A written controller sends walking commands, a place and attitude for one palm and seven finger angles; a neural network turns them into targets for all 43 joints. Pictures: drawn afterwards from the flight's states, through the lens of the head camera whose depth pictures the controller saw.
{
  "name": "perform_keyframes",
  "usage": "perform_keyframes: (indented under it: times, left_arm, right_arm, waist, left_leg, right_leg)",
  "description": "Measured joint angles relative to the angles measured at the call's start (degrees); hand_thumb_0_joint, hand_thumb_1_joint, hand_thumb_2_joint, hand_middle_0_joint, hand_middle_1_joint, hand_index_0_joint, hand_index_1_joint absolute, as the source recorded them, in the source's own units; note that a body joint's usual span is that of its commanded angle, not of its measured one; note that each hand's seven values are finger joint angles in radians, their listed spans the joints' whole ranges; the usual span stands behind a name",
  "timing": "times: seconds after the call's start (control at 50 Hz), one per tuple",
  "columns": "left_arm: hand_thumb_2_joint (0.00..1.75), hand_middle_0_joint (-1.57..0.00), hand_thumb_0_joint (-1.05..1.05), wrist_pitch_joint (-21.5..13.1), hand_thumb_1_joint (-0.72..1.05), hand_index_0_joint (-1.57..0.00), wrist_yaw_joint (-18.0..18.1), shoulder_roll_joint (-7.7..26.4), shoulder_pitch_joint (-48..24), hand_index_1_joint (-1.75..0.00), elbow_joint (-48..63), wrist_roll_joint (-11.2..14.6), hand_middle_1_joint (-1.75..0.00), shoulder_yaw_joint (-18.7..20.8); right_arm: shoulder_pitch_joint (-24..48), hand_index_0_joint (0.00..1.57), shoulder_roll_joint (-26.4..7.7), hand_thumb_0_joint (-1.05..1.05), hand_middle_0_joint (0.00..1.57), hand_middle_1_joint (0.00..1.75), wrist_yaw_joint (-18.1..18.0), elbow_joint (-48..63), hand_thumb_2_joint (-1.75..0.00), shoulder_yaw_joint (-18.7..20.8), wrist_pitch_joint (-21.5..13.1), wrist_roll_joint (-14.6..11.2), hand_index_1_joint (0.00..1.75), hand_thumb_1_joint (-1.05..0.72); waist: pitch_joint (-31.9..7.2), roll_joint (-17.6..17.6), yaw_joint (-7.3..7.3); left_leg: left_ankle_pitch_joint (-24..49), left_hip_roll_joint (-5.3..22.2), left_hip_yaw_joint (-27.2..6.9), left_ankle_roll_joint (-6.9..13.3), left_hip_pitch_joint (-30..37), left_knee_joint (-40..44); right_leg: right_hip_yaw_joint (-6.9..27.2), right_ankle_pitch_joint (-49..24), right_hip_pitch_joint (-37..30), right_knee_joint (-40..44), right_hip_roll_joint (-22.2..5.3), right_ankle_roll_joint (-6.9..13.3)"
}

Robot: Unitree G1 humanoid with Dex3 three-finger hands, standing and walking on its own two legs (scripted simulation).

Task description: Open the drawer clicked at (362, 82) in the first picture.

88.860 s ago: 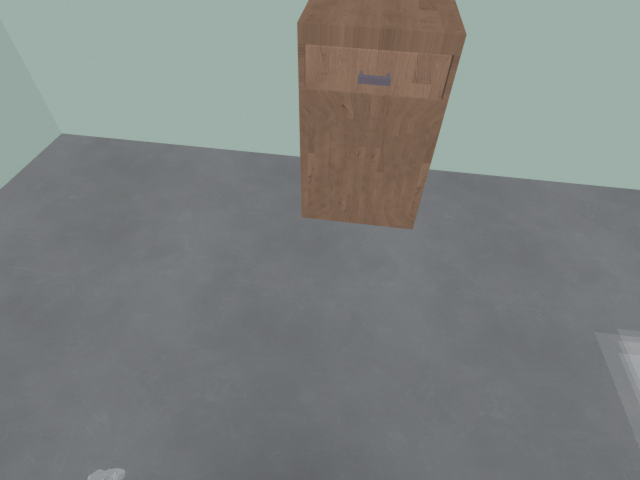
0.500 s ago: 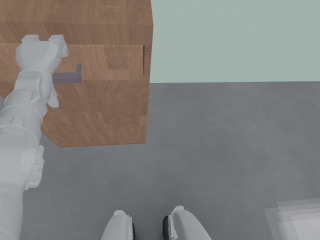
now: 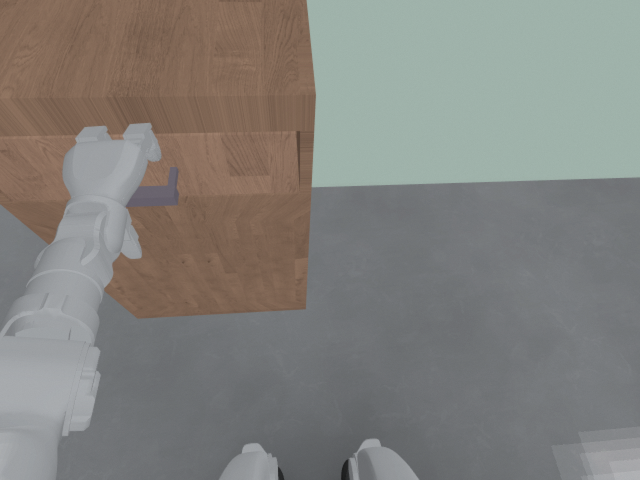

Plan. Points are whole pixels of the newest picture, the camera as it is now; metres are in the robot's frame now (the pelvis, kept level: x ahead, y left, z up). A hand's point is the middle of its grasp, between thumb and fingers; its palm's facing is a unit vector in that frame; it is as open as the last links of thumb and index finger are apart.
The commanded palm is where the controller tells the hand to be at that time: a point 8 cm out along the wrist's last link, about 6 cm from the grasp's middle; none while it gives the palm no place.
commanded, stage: re-aim the fingers above the handle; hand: left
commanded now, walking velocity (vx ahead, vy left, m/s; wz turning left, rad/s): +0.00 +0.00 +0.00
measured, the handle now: (141, 185) +0.53 +0.24 -0.02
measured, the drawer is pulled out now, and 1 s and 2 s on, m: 0.00 0.00 0.00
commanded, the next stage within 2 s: lower the fingers behind the handle in 0.60 s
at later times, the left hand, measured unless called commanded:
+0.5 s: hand (115, 198) +0.48 +0.25 +0.02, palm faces -0.04 -0.04 -1.00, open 13.8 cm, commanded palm +0.46 +0.24 +0.08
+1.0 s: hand (122, 213) +0.46 +0.24 +0.01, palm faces -0.07 -0.03 -1.00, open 13.8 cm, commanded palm +0.45 +0.24 +0.06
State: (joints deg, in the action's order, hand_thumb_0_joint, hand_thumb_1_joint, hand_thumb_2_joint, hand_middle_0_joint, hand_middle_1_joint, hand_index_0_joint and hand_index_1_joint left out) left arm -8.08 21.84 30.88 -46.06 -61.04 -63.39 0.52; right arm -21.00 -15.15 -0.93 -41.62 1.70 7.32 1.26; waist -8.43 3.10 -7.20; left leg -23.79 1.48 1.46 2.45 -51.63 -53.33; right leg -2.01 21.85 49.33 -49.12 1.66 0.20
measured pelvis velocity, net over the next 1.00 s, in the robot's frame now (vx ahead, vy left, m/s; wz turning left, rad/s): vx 0.02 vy -0.01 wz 0.01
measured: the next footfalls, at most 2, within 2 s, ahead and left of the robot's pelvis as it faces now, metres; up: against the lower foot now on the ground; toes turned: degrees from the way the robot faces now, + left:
none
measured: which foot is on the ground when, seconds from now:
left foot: down 0.00-1.00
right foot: down 0.00-1.00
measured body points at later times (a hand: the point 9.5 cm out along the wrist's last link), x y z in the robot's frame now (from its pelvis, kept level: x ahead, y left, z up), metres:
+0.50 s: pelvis +0.03 +0.00 +0.01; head +0.13 +0.00 +0.45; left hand +0.47 +0.25 +0.07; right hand +0.07 -0.28 -0.12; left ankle +0.01 +0.09 -0.68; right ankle +0.01 -0.12 -0.68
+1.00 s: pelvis +0.02 -0.01 +0.01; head +0.11 -0.01 +0.45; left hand +0.46 +0.24 +0.06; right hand +0.04 -0.29 -0.12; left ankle +0.01 +0.09 -0.68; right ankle +0.01 -0.12 -0.68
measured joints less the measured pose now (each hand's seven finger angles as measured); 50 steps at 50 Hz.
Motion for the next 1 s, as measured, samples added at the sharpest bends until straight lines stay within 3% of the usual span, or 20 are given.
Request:
perform_keyframes:
  times: [0.18,0.36,0.54,0.68,0.86,1.0]
  left_arm:
    - [0.3,-0.33,0.0,1.58,-0.49,-0.34,-2.31,-0.41,4.04,-1.22,1.6,0.92,-1.2,0.39]
    - [0.3,-0.32,0.0,-1.4,-0.49,-0.32,-3.77,-0.4,6.72,-1.2,5.23,1.41,-1.2,-0.81]
    - [0.3,-0.32,0.0,-0.51,-0.49,-0.32,-1.92,-1.59,7.29,-1.2,6.81,0.74,-1.2,-0.57]
    - [0.3,-0.32,0.0,1.29,-0.49,-0.32,-2.87,-2.14,7.77,-1.2,6.16,1.09,-1.2,-0.23]
    - [0.3,-0.32,0.0,-0.92,-0.49,-0.32,-3.37,-1.35,8.24,-1.2,4.37,0.87,-1.2,-0.31]
    - [0.3,-0.32,0.0,-2.42,-0.49,-0.32,-0.78,-1.21,7.45,-1.2,3.21,-0.38,-1.2,0.0]
  right_arm:
    - [2.3,0.2,0.25,0.0,0.2,0.3,-0.19,1.78,-0.9,0.5,1.65,-0.65,0.3,-0.91]
    - [2.69,0.2,0.34,0.0,0.2,0.3,-0.24,2.06,-0.9,1.63,1.42,-0.58,0.3,-0.91]
    - [3.32,0.2,0.32,0.0,0.2,0.3,0.51,1.72,-0.9,2.13,1.84,-0.07,0.3,-0.91]
    - [2.79,0.2,0.81,0.0,0.2,0.3,0.57,1.54,-0.9,1.55,2.57,-0.46,0.3,-0.91]
    - [1.84,0.2,0.78,0.0,0.2,0.3,0.07,1.47,-0.9,1.39,2.2,-0.74,0.3,-0.91]
    - [2.04,0.2,0.14,0.0,0.2,0.3,0.08,0.77,-0.9,1.95,1.26,-0.16,0.3,-0.91]
  waist:
    - [-0.17,-0.27,1.21]
    - [-0.29,-0.82,2.83]
    - [-0.43,-0.44,2.77]
    - [-0.41,-0.1,2.62]
    - [-0.24,-0.3,2.45]
    - [-0.63,-0.62,2.18]
  left_leg:
    - [-0.23,0.0,0.67,-0.14,5.14,3.35]
    - [-0.85,-0.2,-0.26,-0.47,6.59,3.8]
    - [-1.38,-0.21,-0.46,-0.6,6.22,3.1]
    - [-0.8,-0.08,0.22,-0.57,8.14,4.71]
    - [-0.16,-0.12,0.4,-0.68,8.35,5.07]
    - [-0.61,-0.13,-0.01,-0.75,4.52,2.11]
  right_leg:
    - [0.75,0.26,-4.64,2.81,0.1,0.06]
    - [-0.11,1.13,-6.53,3.48,-0.02,0.32]
    - [-0.29,1.7,-6.23,2.85,-0.02,0.39]
    - [0.42,1.07,-7.7,4.04,0.13,0.41]
    - [0.59,0.65,-7.63,3.87,0.09,0.55]
    - [0.14,1.26,-3.93,0.88,0.01,0.67]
